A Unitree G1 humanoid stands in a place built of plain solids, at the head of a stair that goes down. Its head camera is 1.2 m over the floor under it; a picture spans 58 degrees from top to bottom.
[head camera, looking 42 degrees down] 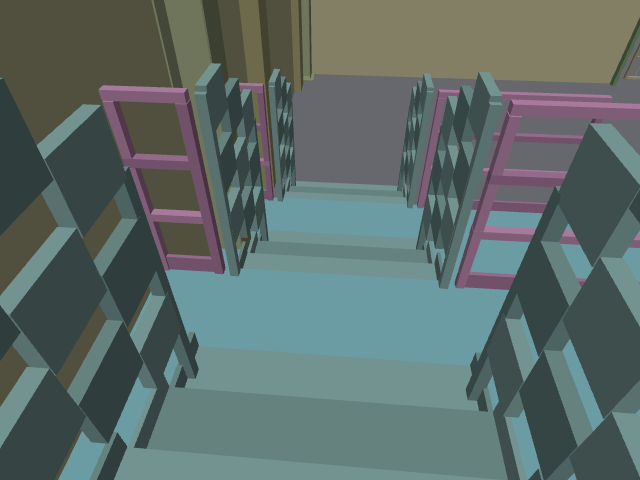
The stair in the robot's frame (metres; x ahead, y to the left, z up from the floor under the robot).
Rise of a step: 0.14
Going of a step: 0.28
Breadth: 1.22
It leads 5 degrees to the right of straight ahead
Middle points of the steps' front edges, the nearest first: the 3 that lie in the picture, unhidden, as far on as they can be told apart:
0.51 0.00 -0.14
0.78 -0.03 -0.28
1.06 -0.05 -0.43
